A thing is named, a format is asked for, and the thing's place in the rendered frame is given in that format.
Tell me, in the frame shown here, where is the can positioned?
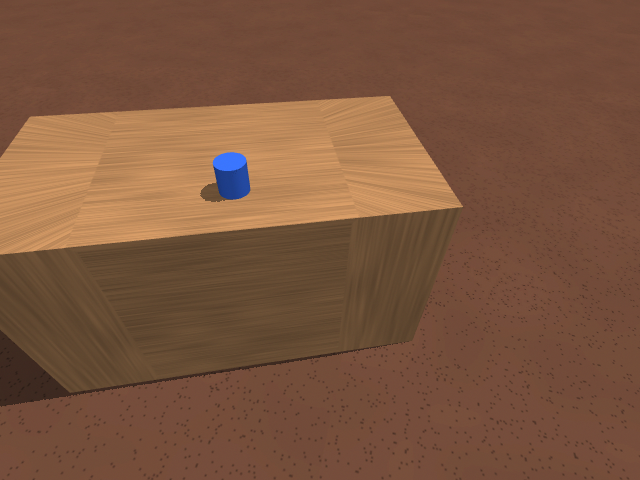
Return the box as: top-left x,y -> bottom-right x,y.
213,152 -> 250,200

